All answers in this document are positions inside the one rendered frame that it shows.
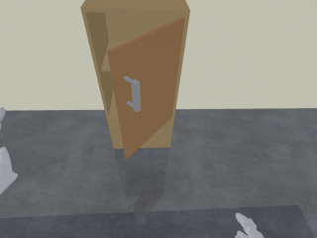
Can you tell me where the handle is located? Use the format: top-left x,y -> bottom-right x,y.
124,76 -> 141,113

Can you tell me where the robot left hand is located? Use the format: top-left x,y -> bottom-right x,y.
0,107 -> 18,194

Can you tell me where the robot right hand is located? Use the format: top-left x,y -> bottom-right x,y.
235,212 -> 264,238

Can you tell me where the cupboard door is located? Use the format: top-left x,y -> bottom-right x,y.
107,17 -> 185,159

